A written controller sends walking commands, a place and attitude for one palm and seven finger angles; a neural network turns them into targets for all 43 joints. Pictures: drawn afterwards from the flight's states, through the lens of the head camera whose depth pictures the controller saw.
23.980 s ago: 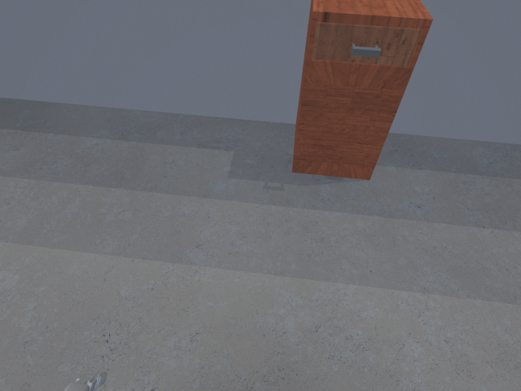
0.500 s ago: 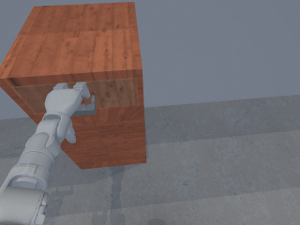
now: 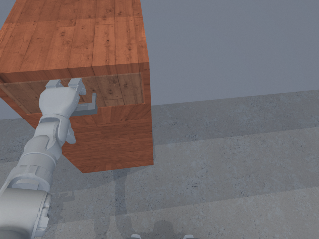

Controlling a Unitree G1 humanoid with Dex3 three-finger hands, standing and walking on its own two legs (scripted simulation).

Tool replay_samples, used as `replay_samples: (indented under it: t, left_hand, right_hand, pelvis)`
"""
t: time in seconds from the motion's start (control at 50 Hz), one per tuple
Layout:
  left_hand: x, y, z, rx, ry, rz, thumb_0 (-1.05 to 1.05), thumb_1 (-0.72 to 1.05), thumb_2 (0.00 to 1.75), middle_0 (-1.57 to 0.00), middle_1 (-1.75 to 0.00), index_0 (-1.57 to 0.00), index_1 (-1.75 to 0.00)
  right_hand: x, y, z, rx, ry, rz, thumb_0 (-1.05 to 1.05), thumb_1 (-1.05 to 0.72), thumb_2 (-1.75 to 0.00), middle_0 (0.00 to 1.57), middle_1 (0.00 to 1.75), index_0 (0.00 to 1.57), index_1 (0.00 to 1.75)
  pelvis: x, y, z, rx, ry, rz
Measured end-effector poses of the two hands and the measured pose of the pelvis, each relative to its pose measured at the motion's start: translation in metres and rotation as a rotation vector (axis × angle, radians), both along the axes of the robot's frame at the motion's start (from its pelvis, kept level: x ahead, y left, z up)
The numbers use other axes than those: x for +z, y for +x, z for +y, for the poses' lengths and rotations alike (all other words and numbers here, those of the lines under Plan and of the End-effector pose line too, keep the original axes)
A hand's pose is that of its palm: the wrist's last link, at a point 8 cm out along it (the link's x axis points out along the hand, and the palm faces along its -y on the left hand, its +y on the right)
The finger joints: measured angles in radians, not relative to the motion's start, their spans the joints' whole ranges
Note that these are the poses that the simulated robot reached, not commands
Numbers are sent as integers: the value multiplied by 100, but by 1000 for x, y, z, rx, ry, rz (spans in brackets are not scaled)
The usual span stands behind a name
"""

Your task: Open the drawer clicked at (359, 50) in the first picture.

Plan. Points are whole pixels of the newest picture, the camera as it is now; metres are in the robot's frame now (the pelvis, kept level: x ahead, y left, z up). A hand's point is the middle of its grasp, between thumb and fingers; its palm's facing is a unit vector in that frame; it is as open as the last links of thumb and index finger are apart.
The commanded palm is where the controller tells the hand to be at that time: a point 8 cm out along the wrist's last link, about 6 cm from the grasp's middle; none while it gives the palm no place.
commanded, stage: lower the fingers behind the handle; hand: left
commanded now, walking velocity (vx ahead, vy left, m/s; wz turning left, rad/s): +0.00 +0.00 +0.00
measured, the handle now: (78, 103) +0.49 +0.25 -0.01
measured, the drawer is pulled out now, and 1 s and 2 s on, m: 0.00 0.00 0.00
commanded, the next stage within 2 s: lift the fingers back up to retry in 1.08 s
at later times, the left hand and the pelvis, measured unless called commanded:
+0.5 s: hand (69, 117) +0.44 +0.26 +0.00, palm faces -0.04 +0.01 -1.00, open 13.8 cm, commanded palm +0.42 +0.25 +0.04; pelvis -0.01 +0.00 -0.01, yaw -1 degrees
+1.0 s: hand (70, 117) +0.44 +0.26 +0.00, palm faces -0.04 +0.00 -1.00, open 13.8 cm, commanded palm +0.41 +0.26 +0.03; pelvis -0.02 +0.00 -0.02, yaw -1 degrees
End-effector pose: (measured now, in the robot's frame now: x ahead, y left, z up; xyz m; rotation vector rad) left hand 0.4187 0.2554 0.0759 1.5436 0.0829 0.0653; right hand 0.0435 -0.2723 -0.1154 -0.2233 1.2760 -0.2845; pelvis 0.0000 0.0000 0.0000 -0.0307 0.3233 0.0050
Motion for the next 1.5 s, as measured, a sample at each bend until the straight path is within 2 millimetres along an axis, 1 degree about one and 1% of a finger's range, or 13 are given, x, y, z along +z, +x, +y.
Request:
replay_samples:
  t: [0.1,0.22,0.34,0.52,0.74,0.94,1.16,1.26,1.38,1.44,1.5]
  left_hand:
    - [-19,1,4,74,11,43,0,-49,30,-31,-120,-32,-120]
    - [-17,3,5,77,14,45,0,-49,30,-31,-122,-32,-120]
    - [-18,3,4,72,24,48,0,-49,30,-30,-123,-32,-120]
    - [-22,-2,3,68,38,32,0,-49,30,-24,-123,-32,-120]
    - [-24,0,2,77,52,25,0,-49,30,-22,-128,-32,-120]
    - [-23,1,3,77,33,32,0,-49,30,-22,-130,-32,-120]
    - [-25,-3,5,60,20,22,0,-49,30,-19,-127,-32,-120]
    - [-25,-6,6,56,10,17,0,-49,30,-18,-124,-32,-120]
    - [-23,-7,6,56,-1,29,0,-49,30,-20,-119,-32,-120]
    - [-20,-6,8,61,-8,29,0,-49,30,-23,-119,-32,-120]
    - [-12,-5,9,57,-9,11,0,-49,30,-26,-119,-32,-120]
  right_hand:
    - [-5,-10,3,-19,22,21,0,-90,-90,20,29,20,30]
    - [-5,-19,8,-31,27,40,0,-90,-90,20,29,20,30]
    - [-5,-23,8,-34,26,40,0,-90,-90,20,29,20,30]
    - [-9,-20,6,-14,27,34,0,-90,-90,20,29,20,30]
    - [-15,-19,2,2,21,18,0,-90,-90,20,29,20,30]
    - [-16,-30,0,-7,12,27,0,-90,-90,20,29,20,30]
    - [-16,-42,0,-25,8,45,0,-90,-90,20,29,20,30]
    - [-15,-42,3,-30,11,44,0,-90,-90,20,29,20,30]
    - [-9,-36,8,-39,12,31,0,-90,-90,20,29,20,30]
    - [-6,-31,10,-38,12,24,0,-90,-90,20,29,20,30]
    - [-3,-25,12,-35,13,15,0,-90,-90,20,29,20,30]
  pelvis:
    - [-2,-2,2,-18,2,19]
    - [-2,-2,2,-16,0,20]
    - [-4,-3,2,-14,-3,22]
    - [-8,-7,1,-8,-3,33]
    - [-15,-14,-2,-8,-2,51]
    - [-18,-20,-4,-13,-1,54]
    - [-18,-23,-2,-20,-2,56]
    - [-17,-22,0,-23,-4,51]
    - [-11,-18,4,-21,-6,32]
    - [-8,-14,6,-19,-7,22]
    - [-4,-10,8,-15,-9,13]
